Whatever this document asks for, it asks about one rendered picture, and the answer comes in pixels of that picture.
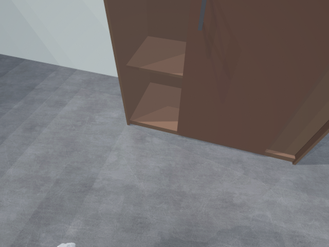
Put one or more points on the wardrobe door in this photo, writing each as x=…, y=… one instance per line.
x=249, y=67
x=307, y=119

